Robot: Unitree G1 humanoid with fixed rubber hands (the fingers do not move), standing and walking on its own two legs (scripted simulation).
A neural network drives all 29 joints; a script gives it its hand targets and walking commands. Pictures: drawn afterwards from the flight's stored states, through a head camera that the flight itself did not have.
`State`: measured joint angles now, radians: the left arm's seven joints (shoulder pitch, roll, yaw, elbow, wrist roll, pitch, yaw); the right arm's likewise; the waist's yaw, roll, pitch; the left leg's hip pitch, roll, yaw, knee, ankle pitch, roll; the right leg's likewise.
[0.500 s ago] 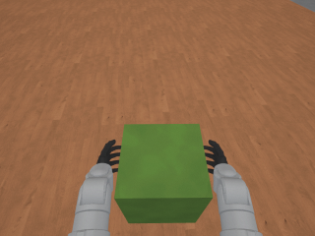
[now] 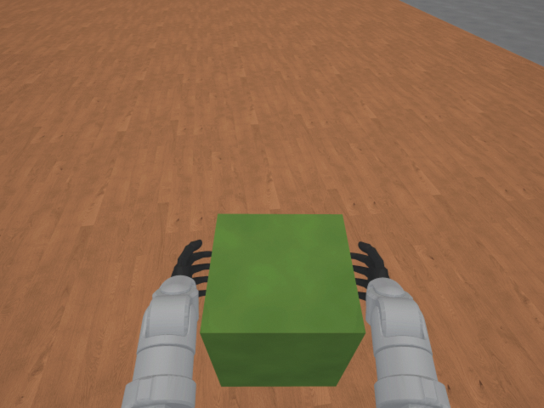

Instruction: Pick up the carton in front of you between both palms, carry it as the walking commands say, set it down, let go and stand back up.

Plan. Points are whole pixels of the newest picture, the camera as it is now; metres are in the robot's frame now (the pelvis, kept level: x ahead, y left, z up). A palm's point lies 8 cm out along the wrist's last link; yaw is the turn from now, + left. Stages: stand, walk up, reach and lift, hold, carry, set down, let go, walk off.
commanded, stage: hold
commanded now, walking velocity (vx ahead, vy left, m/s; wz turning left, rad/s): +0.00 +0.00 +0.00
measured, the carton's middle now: (279, 303) +0.31 +0.00 -0.03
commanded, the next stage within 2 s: set down in 0.22 s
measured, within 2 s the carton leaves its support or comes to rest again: neither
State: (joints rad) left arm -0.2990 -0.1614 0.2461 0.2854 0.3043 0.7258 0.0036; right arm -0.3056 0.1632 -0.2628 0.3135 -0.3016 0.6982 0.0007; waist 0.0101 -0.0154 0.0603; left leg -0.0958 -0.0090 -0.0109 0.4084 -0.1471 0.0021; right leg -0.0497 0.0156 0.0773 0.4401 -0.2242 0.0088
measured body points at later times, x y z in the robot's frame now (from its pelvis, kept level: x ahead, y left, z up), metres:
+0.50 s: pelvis +0.02 +0.00 +0.00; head +0.01 +0.01 +0.45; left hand +0.34 +0.16 +0.01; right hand +0.34 -0.15 +0.02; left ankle +0.06 +0.12 -0.74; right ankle +0.03 -0.13 -0.74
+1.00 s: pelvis -0.01 +0.00 -0.10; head +0.21 +0.02 +0.29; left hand +0.39 +0.18 -0.20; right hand +0.39 -0.13 -0.19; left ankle +0.06 +0.12 -0.74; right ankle +0.03 -0.13 -0.74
